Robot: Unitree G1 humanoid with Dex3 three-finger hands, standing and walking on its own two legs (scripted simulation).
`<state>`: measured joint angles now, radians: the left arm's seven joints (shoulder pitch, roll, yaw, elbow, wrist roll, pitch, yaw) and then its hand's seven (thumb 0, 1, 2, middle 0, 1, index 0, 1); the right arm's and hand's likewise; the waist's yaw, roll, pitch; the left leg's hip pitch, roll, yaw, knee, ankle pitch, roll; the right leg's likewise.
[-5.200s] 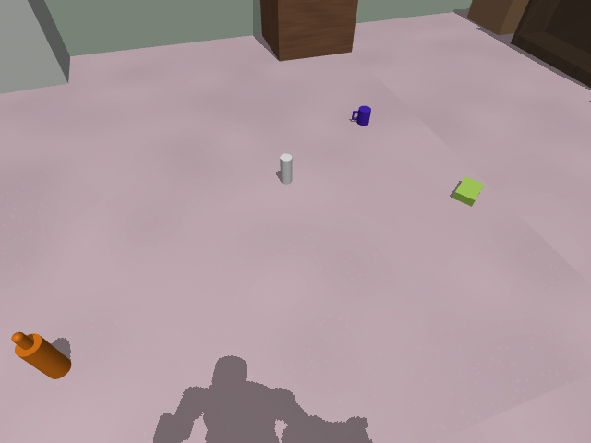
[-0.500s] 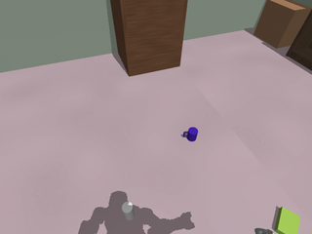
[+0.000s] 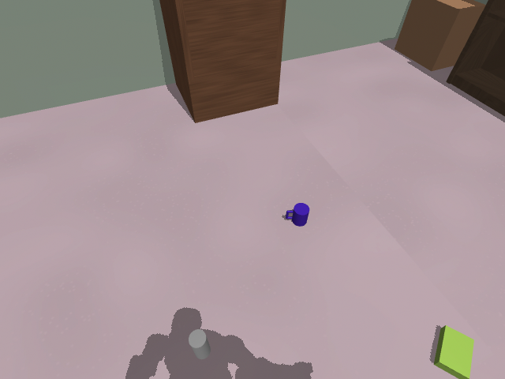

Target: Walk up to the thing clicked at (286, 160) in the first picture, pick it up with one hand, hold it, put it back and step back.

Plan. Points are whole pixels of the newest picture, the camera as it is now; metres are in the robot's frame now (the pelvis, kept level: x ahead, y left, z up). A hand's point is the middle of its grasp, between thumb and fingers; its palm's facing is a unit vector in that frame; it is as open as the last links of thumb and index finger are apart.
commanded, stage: walk up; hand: left
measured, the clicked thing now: (200, 344) +0.37 +0.20 -0.71
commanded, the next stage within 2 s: stand in 0.32 s
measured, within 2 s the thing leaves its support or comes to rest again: neither
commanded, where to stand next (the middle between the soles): +0.03 +0.00 m, yaw +0 degrees
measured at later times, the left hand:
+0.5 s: hand out of the picture +0.09 +0.25 -0.16, palm faces -0.02 -0.94 -0.33, open 7.4 cm
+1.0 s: hand out of the picture +0.08 +0.25 -0.16, palm faces -0.03 -0.94 -0.34, open 7.4 cm
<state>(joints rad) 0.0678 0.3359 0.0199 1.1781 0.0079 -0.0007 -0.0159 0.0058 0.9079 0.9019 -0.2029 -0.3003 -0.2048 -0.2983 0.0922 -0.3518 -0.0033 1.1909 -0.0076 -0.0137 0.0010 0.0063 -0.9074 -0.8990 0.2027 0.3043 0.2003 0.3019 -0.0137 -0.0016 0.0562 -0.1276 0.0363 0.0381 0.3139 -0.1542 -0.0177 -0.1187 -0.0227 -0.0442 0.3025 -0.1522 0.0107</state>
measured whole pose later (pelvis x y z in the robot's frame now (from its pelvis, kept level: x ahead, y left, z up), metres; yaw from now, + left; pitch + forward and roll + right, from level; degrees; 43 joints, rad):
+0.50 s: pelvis +0.01 +0.00 +0.00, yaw +0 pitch -2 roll +0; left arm 0.07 0.34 0.01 1.15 0.01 -0.01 -0.01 0.01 0.91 0.90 -0.20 -0.30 -0.20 -0.30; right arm 0.07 -0.34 0.00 1.15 -0.01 -0.01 0.00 0.01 -0.91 -0.90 0.20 0.30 0.20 0.30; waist -0.01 0.00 0.05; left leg -0.11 0.03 0.04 0.30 -0.16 -0.02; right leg -0.11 -0.03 -0.04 0.30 -0.16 0.01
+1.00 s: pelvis +0.01 +0.00 +0.00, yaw +0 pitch -2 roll +0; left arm 0.10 0.35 0.00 1.14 0.01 -0.01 -0.01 0.01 0.91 0.90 -0.20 -0.30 -0.20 -0.30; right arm 0.09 -0.35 0.00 1.16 -0.01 -0.01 0.01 0.01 -0.91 -0.90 0.20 0.30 0.20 0.30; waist 0.00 0.00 0.05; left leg -0.11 0.04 0.04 0.30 -0.16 -0.02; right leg -0.11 -0.02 -0.04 0.31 -0.17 0.01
